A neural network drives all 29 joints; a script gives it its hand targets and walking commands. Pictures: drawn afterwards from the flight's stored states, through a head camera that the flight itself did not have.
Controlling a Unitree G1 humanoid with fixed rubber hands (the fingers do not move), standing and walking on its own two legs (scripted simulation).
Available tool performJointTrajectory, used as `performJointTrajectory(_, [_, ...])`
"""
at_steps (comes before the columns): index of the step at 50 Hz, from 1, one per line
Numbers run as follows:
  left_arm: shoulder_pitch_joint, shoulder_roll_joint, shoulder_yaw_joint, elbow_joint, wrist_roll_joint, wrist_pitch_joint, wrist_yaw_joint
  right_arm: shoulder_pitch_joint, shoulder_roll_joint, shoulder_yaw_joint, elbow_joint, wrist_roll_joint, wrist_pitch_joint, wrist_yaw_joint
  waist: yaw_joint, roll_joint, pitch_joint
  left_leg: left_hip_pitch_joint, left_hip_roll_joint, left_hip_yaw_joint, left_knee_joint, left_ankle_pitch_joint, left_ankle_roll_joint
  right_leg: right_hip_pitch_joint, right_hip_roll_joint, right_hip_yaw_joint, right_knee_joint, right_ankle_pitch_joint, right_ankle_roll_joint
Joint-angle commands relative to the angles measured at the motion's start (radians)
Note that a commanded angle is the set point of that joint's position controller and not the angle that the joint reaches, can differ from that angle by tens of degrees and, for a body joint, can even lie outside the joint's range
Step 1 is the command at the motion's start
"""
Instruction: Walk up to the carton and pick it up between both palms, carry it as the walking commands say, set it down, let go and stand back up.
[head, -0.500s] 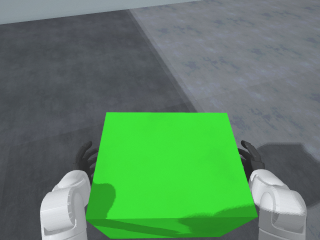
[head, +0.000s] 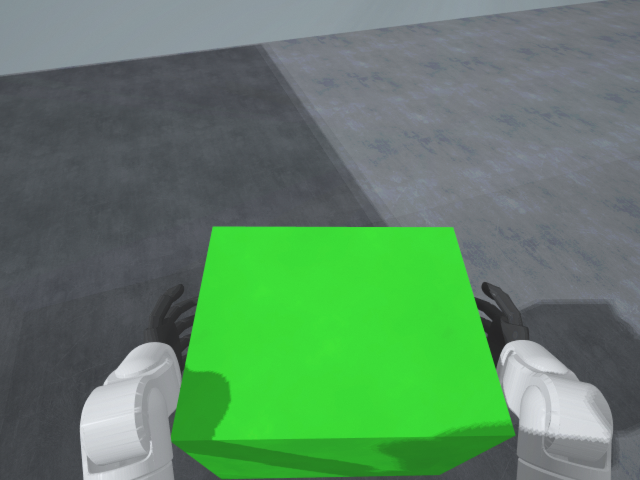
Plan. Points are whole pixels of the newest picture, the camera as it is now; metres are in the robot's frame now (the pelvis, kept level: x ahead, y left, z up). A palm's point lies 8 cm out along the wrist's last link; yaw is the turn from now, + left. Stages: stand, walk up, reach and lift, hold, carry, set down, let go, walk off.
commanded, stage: carry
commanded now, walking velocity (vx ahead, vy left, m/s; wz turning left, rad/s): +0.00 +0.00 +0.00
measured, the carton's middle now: (332, 358) +0.26 +0.01 +0.03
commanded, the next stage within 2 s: none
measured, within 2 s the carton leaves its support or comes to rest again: neither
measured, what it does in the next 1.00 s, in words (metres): shifts its weight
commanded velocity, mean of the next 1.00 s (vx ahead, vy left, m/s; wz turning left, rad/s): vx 0.00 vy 0.00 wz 0.00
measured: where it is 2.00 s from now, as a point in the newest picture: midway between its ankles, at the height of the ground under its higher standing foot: outside the picture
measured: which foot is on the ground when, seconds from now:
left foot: down 0.00-1.00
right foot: down 0.00-1.00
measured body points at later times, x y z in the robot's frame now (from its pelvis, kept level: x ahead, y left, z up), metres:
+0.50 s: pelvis -0.06 +0.00 +0.00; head -0.11 +0.01 +0.45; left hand +0.18 +0.20 +0.08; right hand +0.19 -0.18 +0.09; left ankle -0.06 +0.11 -0.73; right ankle -0.01 -0.14 -0.73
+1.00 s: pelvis -0.06 +0.00 +0.00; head -0.11 +0.01 +0.45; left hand +0.19 +0.20 +0.07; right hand +0.19 -0.18 +0.07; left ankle -0.06 +0.11 -0.73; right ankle -0.01 -0.14 -0.73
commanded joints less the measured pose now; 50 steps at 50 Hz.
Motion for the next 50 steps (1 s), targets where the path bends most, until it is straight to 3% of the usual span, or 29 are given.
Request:
performJointTrajectory(1, [-0.45, -0.777, -0.779, -0.159, -0.304, -0.032, -0.118, -0.455, 0.746, 0.75, -0.195, 0.226, -0.028, 0.07, -0.016, 0.014, -0.337, 0.036, 0.103, -0.084, -0.047, 0.56, 0.039, 0.167, -0.098, -0.007, 0.041, 0.378, -0.031])
performJointTrajectory(2, [-0.458, -0.774, -0.789, -0.172, -0.303, -0.034, -0.118, -0.46, 0.734, 0.753, -0.202, 0.228, -0.031, 0.073, -0.015, 0.036, -0.322, 0.038, 0.108, -0.082, -0.053, 0.56, 0.038, 0.153, -0.099, 0.0, 0.031, 0.359, -0.03])
performJointTrajectory(3, [-0.468, -0.776, -0.789, -0.165, -0.309, -0.032, -0.119, -0.448, 0.744, 0.749, -0.182, 0.225, -0.027, 0.073, -0.016, 0.011, -0.328, 0.038, 0.104, -0.082, -0.059, 0.523, 0.036, 0.16, -0.102, 0.005, 0.022, 0.36, -0.031])
performJointTrajectory(10, [-0.475, -0.726, -0.753, -0.094, -0.273, -0.032, -0.117, -0.453, 0.693, 0.704, -0.121, 0.193, -0.031, 0.072, -0.014, 0.039, -0.258, -0.02, 0.103, -0.104, -0.112, 0.373, 0.047, 0.132, -0.099, 0.008, -0.018, 0.207, -0.021])
performJointTrajectory(12, [-0.473, -0.718, -0.734, -0.055, -0.26, -0.03, -0.117, -0.476, 0.687, 0.694, -0.105, 0.184, -0.03, 0.07, -0.016, 0.013, -0.25, -0.046, 0.105, -0.114, -0.127, 0.281, 0.047, 0.133, -0.098, 0.007, -0.032, 0.161, -0.016])
performJointTrajectory(14, [-0.5, -0.721, -0.74, -0.082, -0.261, -0.035, -0.116, -0.465, 0.695, 0.697, -0.1, 0.184, -0.032, 0.072, -0.014, 0.033, -0.226, -0.069, 0.095, -0.103, -0.144, 0.218, 0.038, 0.131, -0.106, 0.018, -0.049, 0.142, -0.024])
performJointTrajectory(19, [-0.495, -0.719, -0.716, -0.044, -0.247, -0.037, -0.115, -0.499, 0.704, 0.708, -0.097, 0.185, -0.03, 0.066, -0.016, -0.03, -0.22, -0.08, 0.088, -0.11, -0.165, 0.149, 0.031, 0.113, -0.116, 0.036, -0.092, 0.086, -0.028])
performJointTrajectory(22, [-0.516, -0.71, -0.719, -0.045, -0.242, -0.042, -0.113, -0.482, 0.696, 0.691, -0.062, 0.178, -0.033, 0.067, -0.015, 0.034, -0.187, -0.103, 0.095, -0.123, -0.2, 0.099, 0.03, 0.095, -0.107, 0.032, -0.094, 0.036, -0.028])
performJointTrajectory(27, [-0.52, -0.683, -0.691, 0.002, -0.221, -0.047, -0.115, -0.496, 0.678, 0.681, -0.037, 0.164, -0.04, 0.065, -0.014, -0.005, -0.165, -0.127, 0.094, -0.131, -0.199, 0.12, 0.027, 0.1, -0.11, 0.039, -0.111, 0.047, -0.026])
performJointTrajectory(28, [-0.543, -0.708, -0.704, -0.026, -0.231, -0.053, -0.115, -0.514, 0.694, 0.691, -0.061, 0.173, -0.044, 0.065, -0.015, 0.01, -0.176, -0.108, 0.093, -0.12, -0.207, 0.119, 0.027, 0.092, -0.111, 0.035, -0.099, 0.045, -0.028])
performJointTrajectory(31, [-0.548, -0.671, -0.655, 0.056, -0.194, -0.066, -0.117, -0.521, 0.669, 0.65, 0.024, 0.145, -0.055, 0.068, -0.014, 0.009, -0.16, -0.13, 0.092, -0.133, -0.211, 0.099, 0.027, 0.092, -0.107, 0.041, -0.117, 0.024, -0.03])
performJointTrajectory(32, [-0.549, -0.698, -0.694, -0.008, -0.217, -0.065, -0.117, -0.519, 0.692, 0.684, -0.037, 0.169, -0.054, 0.069, -0.014, 0.028, -0.159, -0.138, 0.097, -0.133, -0.217, 0.089, 0.026, 0.092, -0.106, 0.037, -0.105, 0.021, -0.027])
performJointTrajectory(33, [-0.559, -0.696, -0.685, 0.012, -0.212, -0.072, -0.119, -0.507, 0.69, 0.673, -0.009, 0.157, -0.058, 0.07, -0.014, 0.01, -0.159, -0.137, 0.096, -0.134, -0.216, 0.106, 0.023, 0.092, -0.104, 0.036, -0.103, 0.025, -0.029])
performJointTrajectory(34, [-0.566, -0.713, -0.705, -0.032, -0.225, -0.074, -0.12, -0.525, 0.716, 0.692, -0.047, 0.178, -0.063, 0.074, -0.012, 0.032, -0.179, -0.112, 0.096, -0.128, -0.204, 0.129, 0.024, 0.092, -0.108, 0.045, -0.098, 0.054, -0.034])
performJointTrajectory(39, [-0.566, -0.66, -0.643, 0.089, -0.18, -0.101, -0.122, -0.525, 0.65, 0.624, 0.06, 0.125, -0.088, 0.073, -0.014, 0.012, -0.168, -0.119, 0.098, -0.128, -0.2, 0.132, 0.023, 0.083, -0.105, 0.036, -0.099, 0.048, -0.029])
performJointTrajectory(40, [-0.569, -0.706, -0.698, -0.024, -0.218, -0.098, -0.119, -0.536, 0.706, 0.693, -0.051, 0.171, -0.083, 0.071, -0.015, -0.011, -0.177, -0.103, 0.096, -0.124, -0.185, 0.151, 0.021, 0.082, -0.11, 0.039, -0.1, 0.065, -0.032])
performJointTrajectory(41, [-0.546, -0.644, -0.62, 0.127, -0.166, -0.109, -0.12, -0.492, 0.641, 0.605, 0.112, 0.11, -0.093, 0.07, -0.015, 0.012, -0.175, -0.11, 0.095, -0.117, -0.18, 0.175, 0.016, 0.087, -0.116, 0.04, -0.098, 0.093, -0.032])
performJointTrajectory(42, [-0.565, -0.708, -0.695, -0.001, -0.215, -0.108, -0.121, -0.534, 0.697, 0.681, -0.039, 0.161, -0.093, 0.071, -0.012, 0.003, -0.174, -0.109, 0.094, -0.117, -0.182, 0.159, 0.021, 0.084, -0.109, 0.036, -0.097, 0.093, -0.027])
performJointTrajectory(43, [-0.572, -0.706, -0.685, 0.017, -0.208, -0.104, -0.121, -0.527, 0.699, 0.671, -0.014, 0.156, -0.09, 0.07, -0.012, 0.012, -0.167, -0.112, 0.091, -0.118, -0.19, 0.156, 0.019, 0.084, -0.111, 0.04, -0.094, 0.085, -0.031])
performJointTrajectory(44, [-0.546, -0.642, -0.623, 0.126, -0.161, -0.115, -0.12, -0.52, 0.63, 0.605, 0.093, 0.113, -0.102, 0.07, -0.013, 0.038, -0.169, -0.122, 0.1, -0.13, -0.195, 0.161, 0.022, 0.097, -0.108, 0.032, -0.084, 0.091, -0.025])
performJointTrajectory(45, [-0.562, -0.665, -0.644, 0.087, -0.176, -0.122, -0.123, -0.542, 0.657, 0.632, 0.05, 0.131, -0.109, 0.072, -0.01, 0.026, -0.162, -0.129, 0.102, -0.13, -0.203, 0.163, 0.024, 0.088, -0.104, 0.028, -0.082, 0.086, -0.026])
performJointTrajectory(47, [-0.568, -0.662, -0.638, 0.105, -0.172, -0.138, -0.126, -0.533, 0.653, 0.621, 0.078, 0.121, -0.123, 0.075, -0.011, 0.021, -0.168, -0.115, 0.097, -0.123, -0.193, 0.163, 0.021, 0.076, -0.108, 0.041, -0.085, 0.084, -0.031])
performJointTrajectory(49, [-0.566, -0.705, -0.68, 0.022, -0.203, -0.14, -0.124, -0.549, 0.704, 0.675, -0.014, 0.161, -0.123, 0.075, -0.01, -0.008, -0.194, -0.103, 0.096, -0.127, -0.169, 0.199, 0.024, 0.095, -0.109, 0.037, -0.084, 0.122, -0.031])
performJointTrajectory(50, [-0.562, -0.691, -0.666, 0.05, -0.189, -0.142, -0.124, -0.534, 0.691, 0.662, 0.021, 0.15, -0.125, 0.077, -0.011, -0.001, -0.197, -0.101, 0.092, -0.117, -0.168, 0.188, 0.019, 0.094, -0.114, 0.051, -0.087, 0.126, -0.035])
